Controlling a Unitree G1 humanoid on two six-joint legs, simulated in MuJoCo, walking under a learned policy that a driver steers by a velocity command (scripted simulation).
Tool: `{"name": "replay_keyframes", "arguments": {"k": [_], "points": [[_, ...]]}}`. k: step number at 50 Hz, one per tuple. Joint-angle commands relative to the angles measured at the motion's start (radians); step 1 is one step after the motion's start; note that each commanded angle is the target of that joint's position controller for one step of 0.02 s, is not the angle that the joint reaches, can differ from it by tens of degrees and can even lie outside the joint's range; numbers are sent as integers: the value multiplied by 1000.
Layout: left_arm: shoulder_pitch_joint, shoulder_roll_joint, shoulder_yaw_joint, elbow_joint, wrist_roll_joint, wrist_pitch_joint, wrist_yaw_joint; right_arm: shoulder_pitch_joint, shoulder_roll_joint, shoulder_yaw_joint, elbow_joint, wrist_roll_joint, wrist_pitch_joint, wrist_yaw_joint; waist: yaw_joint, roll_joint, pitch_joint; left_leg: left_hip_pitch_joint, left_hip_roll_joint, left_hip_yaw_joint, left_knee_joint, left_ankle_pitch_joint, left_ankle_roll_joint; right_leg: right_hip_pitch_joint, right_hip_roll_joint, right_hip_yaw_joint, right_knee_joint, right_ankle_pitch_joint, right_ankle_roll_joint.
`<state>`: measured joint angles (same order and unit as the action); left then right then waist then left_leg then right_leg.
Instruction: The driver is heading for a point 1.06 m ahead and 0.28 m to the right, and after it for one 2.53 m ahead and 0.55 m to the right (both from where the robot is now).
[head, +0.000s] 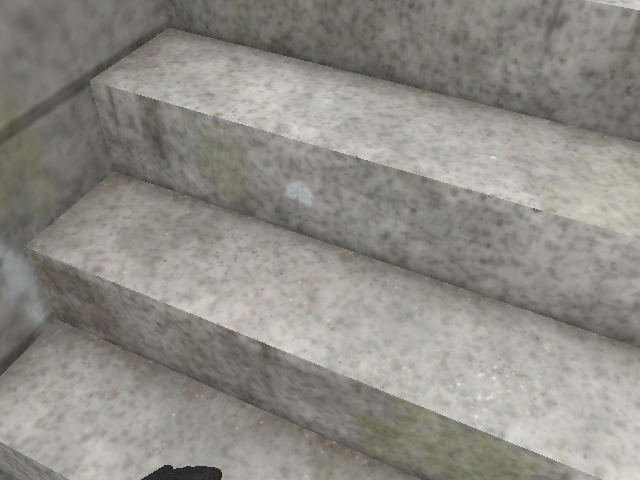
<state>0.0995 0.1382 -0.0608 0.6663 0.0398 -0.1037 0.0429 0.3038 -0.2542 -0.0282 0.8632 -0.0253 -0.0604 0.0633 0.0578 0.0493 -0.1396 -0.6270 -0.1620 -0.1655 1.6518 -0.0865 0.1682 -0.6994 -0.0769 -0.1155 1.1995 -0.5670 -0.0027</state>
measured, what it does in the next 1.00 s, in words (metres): climbs, turning right: left foot, then right foot 0.19 m higher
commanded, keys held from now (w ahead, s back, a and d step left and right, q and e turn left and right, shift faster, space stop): w+shift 0.02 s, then w+e+shift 0.80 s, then w+q+shift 0.18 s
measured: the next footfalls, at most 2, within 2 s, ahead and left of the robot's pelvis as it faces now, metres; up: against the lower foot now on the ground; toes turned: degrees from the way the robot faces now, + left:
left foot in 0.34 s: +0.23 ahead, +0.25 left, +0.00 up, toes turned -2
right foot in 0.56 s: +0.20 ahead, +0.06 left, +0.19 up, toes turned -34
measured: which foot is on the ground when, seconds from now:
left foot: up 0.00-0.32, down 0.34-0.58, up 0.60-0.78, down 0.80-1.00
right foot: down 0.00-0.32, up 0.34-0.54, down 0.56-0.66, up 0.68-1.00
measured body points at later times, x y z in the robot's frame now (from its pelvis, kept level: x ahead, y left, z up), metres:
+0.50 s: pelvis +0.27 +0.08 +0.10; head +0.35 +0.06 +0.54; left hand +0.60 +0.21 +0.04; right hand +0.20 -0.17 -0.04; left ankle +0.19 +0.27 -0.63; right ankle +0.14 +0.04 -0.26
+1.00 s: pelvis +0.47 +0.04 +0.31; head +0.47 -0.03 +0.75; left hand +0.61 -0.33 +0.57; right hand +0.27 +0.40 +0.46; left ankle +0.37 +0.21 -0.41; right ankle +0.38 +0.01 -0.25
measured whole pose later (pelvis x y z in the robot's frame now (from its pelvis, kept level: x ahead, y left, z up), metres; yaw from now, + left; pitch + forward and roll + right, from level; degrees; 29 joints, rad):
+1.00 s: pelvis +0.47 +0.04 +0.31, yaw -45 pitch +3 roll +0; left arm -0.78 -0.15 -0.07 0.15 0.04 -0.03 -0.10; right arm 1.31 0.07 -0.02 1.43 0.03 -0.10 -0.05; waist -0.42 0.07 0.11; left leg 0.05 -0.19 -0.15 0.42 -0.23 0.03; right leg -0.71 0.12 -0.01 1.61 -0.80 0.11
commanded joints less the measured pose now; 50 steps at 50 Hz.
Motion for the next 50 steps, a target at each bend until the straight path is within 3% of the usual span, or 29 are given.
{"name": "replay_keyframes", "arguments": {"k": [1, 4, 10, 14, 16, 18, 19, 21, 22, 23, 26, 28, 29, 30, 32, 33, 35, 36, 37, 38, 39, 40, 41, 42, 43, 45, 47, 49, 50], "points": [[116, -144, 3, 182, -1, 37, -1, -292, 198, 81, -345, 6, -20, 48, -88, -101, 173, -639, 133, -49, 625, -75, 36, 268, -264, 560, -672, -75, -154], [115, -91, 17, 261, -3, 31, -35, -182, 211, 121, -345, 63, -12, 44, -204, -23, 226, -575, 192, -88, 473, -30, 5, 86, -201, 259, -815, 163, -118], [159, 178, 70, 235, -24, 13, -26, -374, 135, 143, -370, -15, 12, -14, -142, -13, 66, -200, 316, 235, -31, 49, -86, 232, -174, 120, -1077, 453, -178], [236, 313, 110, 230, -22, 43, -17, -253, -95, 48, -365, 17, -64, -5, -223, -212, -131, 369, 215, 232, -1088, -12, -103, 685, -71, 153, -563, 1534, -121], [129, 215, 109, 86, -40, 21, -14, -58, -164, -11, -199, 14, -26, -23, -200, -146, -43, 599, 299, 107, -1465, 302, -122, 455, -12, 200, -95, 944, -78], [57, -72, 61, -9, -37, -55, -60, 139, -112, 17, -57, -81, 3, -34, -142, 346, 13, 1124, 516, 79, -899, 1802, -112, -551, 196, 269, 1003, -24, -89], [49, -33, 66, -52, -93, -68, -80, 217, -57, 17, -50, -116, 17, -22, -178, 299, -177, 1216, 617, -6, -898, 1661, -23, -760, 205, 270, 1362, -33, -93], [-233, -140, -9, -233, -143, -30, -79, 122, -28, -8, 35, -90, 18, -41, -178, 272, -24, 1202, 651, -9, -1185, 768, 29, -1137, 62, 232, 1486, -155, -47], [-598, -157, -48, -346, -26, -51, -80, 450, 20, -8, 170, -68, 12, -48, -403, 159, -23, 1474, 525, -34, -1147, 1078, 1, -1197, 52, 19, 1310, -220, 12], [-822, -178, -70, -471, 14, -64, -85, 664, 45, -5, 279, -83, -5, -69, -487, 263, -74, 1602, 495, -47, -1099, 1517, -10, -1177, 78, -33, 1235, -387, 49], [-527, -102, -80, -499, -20, -8, -127, 305, 35, -1, 187, -57, -29, -157, -177, 122, -357, 1460, 566, -121, -1083, 1843, -66, -470, -2, 212, 261, -229, 20], [-127, 47, -13, -324, -3, 65, -95, -107, -111, -19, 18, 65, -20, -150, 59, 65, -177, 389, 561, -125, -1018, 1682, -69, 603, -53, 338, -635, -200, -67], [267, 153, 64, -189, -7, 70, -83, -278, -217, -31, -30, 82, -27, -134, 353, -228, -250, 86, 400, 8, -445, 1295, -162, 1132, -122, 415, -881, 495, -188], [15, 203, 84, -118, -39, 77, -153, -13, -105, -14, -58, 92, -59, -96, 32, -774, -376, -678, 194, 59, 152, -528, -339, 1822, -241, 465, -567, 1119, -267], [-269, 66, 57, -146, 38, 106, -96, 11, -166, -30, -140, 120, -82, -68, -138, -484, -186, -918, 85, 170, 535, -843, -346, 1394, -202, 320, -439, 1257, -202], [-329, 80, 51, -93, 29, 90, -97, -1, -118, -3, -149, 80, -58, -83, -222, -263, 61, -825, 165, 293, 342, -775, -267, 1095, -85, 167, -794, 1143, -117], [-375, 192, 111, -11, -1, 24, -58, -81, -59, 33, -306, 51, -60, -64, -344, -218, 491, -298, 89, 411, -214, -1101, -180, 423, 128, -7, -1123, 1420, -47], [-658, 359, 143, -156, 57, 19, -24, 338, -240, -51, -261, 56, -51, -17, -678, -303, 342, 277, -17, 428, -681, -961, -207, 257, 201, -4, -920, 1910, -84], [-833, 424, 171, -313, 70, 15, 9, 845, -280, -110, -91, -68, -41, -21, -869, -38, -11, 796, -58, 423, -966, -280, -173, 241, 227, 48, -335, 2244, 21], [-875, 342, 157, -422, 7, 17, -5, 1096, -204, -103, 75, -183, -57, -57, -799, 247, -67, 920, 84, 54, -1233, 26, -23, 203, 342, 212, 379, 1700, 162], [-922, 216, 158, -480, 34, 10, -39, 1067, -185, -102, 144, -138, -75, -64, -664, 595, 0, 1182, 73, -29, -1017, 734, -60, -159, 457, 285, 678, 540, 183], [-1336, 98, 126, -639, 79, 3, -83, 1439, 91, -39, 348, -95, -77, -60, -797, 166, 125, 1193, 74, 97, -1500, 1052, -121, -195, 400, 36, 897, 540, 150], [-1395, -49, 63, -665, 122, -4, -117, 1564, 318, 32, 562, -122, -80, -47, -682, 192, 213, 1432, 222, 101, -1677, 1463, -158, -412, 474, -47, 943, -100, 123], [-1053, -70, 70, -642, 41, -3, -118, 1305, 161, -4, 526, -114, -87, -63, -458, 633, 95, 2079, 337, -143, -815, 2035, -87, -1034, 574, 284, 1155, -659, 188], [-1185, -117, 33, -629, -4, 29, -119, 1364, 277, 31, 588, -61, -85, -87, -530, 583, -99, 2160, 314, -200, -763, 1727, -39, -1135, 463, 290, 1240, -734, 238], [-1061, -300, -20, -656, 0, 76, -151, 1278, 256, 40, 618, 32, -96, -125, -382, 195, -336, 1814, 353, -311, -1024, 1050, -103, -677, 247, 309, 981, -665, 198], [-1056, -288, -3, -670, 4, 95, -209, 687, 131, 27, 400, 70, -97, -177, -159, -287, 86, 666, 409, -338, -1465, 741, -163, -89, 125, 234, 364, -337, 146], [-652, -254, 27, -584, -1, 69, -134, 318, 51, -3, 189, 78, -143, -120, 46, -345, 108, -524, 372, -354, -1400, 1183, -207, 1063, 102, 272, 207, -38, 53], [-355, -92, 99, -453, -27, 64, -62, 161, -81, -66, 82, 115, -171, -95, 143, -425, -3, -639, 324, -362, -1070, 1205, -209, 1355, 32, 381, -174, 119, -34]]}}
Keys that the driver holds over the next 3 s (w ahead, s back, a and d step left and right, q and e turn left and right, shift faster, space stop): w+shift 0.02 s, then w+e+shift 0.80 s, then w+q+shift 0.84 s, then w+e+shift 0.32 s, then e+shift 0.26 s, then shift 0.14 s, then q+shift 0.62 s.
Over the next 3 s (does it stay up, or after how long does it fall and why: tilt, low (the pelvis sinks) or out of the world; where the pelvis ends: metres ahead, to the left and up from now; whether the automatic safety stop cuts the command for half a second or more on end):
stays up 1.16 -0.38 1.08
